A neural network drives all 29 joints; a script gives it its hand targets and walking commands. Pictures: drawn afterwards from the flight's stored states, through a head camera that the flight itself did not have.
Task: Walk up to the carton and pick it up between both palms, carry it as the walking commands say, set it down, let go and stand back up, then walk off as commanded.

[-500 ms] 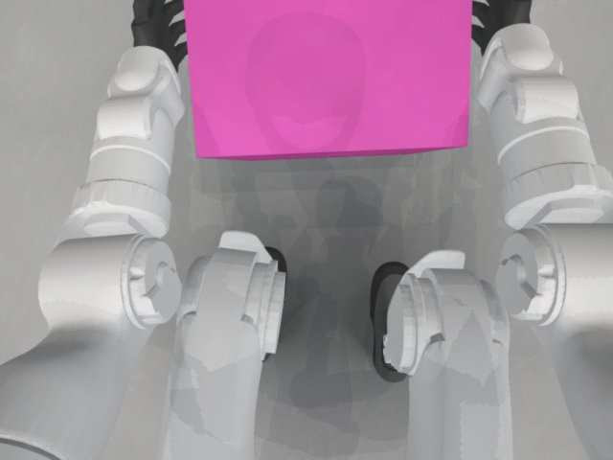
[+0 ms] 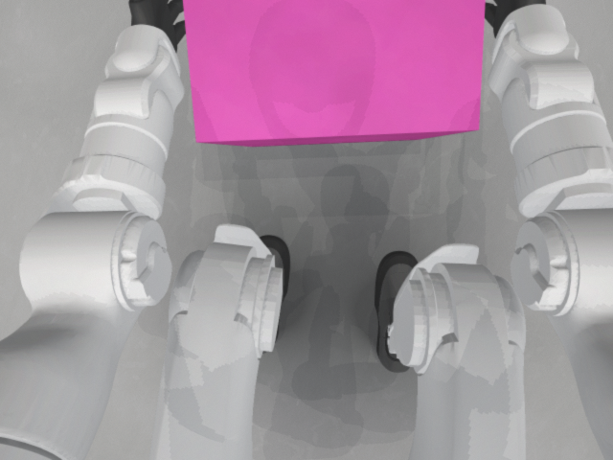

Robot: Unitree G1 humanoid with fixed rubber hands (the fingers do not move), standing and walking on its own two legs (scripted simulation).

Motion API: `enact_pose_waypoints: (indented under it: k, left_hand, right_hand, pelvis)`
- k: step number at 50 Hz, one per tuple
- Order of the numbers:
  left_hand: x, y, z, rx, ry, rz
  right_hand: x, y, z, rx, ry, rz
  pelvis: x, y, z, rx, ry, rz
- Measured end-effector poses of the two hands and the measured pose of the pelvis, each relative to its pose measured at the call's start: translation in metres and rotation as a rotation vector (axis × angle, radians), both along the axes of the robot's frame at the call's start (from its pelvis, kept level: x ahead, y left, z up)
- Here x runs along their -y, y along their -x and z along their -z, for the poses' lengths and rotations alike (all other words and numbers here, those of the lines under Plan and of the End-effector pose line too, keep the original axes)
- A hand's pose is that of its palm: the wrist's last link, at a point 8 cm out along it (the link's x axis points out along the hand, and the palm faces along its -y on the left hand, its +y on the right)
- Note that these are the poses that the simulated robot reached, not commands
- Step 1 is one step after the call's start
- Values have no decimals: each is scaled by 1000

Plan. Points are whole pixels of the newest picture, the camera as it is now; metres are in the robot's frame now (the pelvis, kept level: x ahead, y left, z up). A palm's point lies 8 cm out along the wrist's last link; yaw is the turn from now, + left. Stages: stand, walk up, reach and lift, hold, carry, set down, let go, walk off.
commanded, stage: set down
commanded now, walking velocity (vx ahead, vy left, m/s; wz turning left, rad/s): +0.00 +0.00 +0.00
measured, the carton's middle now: (330, 33) +0.55 +0.03 -0.24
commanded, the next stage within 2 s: let go in 1.80 s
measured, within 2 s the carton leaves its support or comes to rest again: neither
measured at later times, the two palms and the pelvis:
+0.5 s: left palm (126, 31) +0.52 +0.24 -0.17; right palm (549, 15) +0.55 -0.19 -0.17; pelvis +0.01 +0.00 +0.00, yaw +0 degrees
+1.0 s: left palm out of the picture +0.53 +0.25 -0.02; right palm out of the picture +0.57 -0.19 -0.02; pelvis +0.01 +0.00 +0.08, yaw +0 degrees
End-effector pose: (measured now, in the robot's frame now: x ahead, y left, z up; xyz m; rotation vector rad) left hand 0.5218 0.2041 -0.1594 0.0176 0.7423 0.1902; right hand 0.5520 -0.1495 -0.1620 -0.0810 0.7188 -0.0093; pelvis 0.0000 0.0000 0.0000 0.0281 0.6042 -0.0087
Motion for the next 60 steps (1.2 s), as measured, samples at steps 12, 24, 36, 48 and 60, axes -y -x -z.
enact_pose_waypoints:
  k: [12, 24, 36, 48, 60]
  left_hand:
    - [-11, -1, 9, -2, -22, -40]
    - [-35, 2, 8, 13, -42, -54]
    - [-39, -7, -42, 91, -29, -54]
    - [-44, -7, -126, 107, -26, -46]
    - [-45, -9, -196, 116, -20, -35]
  right_hand:
    - [13, 2, 12, -4, 16, 47]
    - [35, 2, 9, 10, 38, 66]
    - [34, -12, -45, 85, 43, 50]
    - [41, -14, -127, 90, 39, 51]
    - [47, -16, -196, 95, 31, 38]
  pelvis:
    - [-3, -7, -1, -40, 5, -3]
    - [-5, -8, 2, -44, 10, -4]
    - [-3, -8, -17, -61, 17, -10]
    - [-4, -12, -75, -154, 15, -12]
    - [-3, -18, -134, -217, 13, -10]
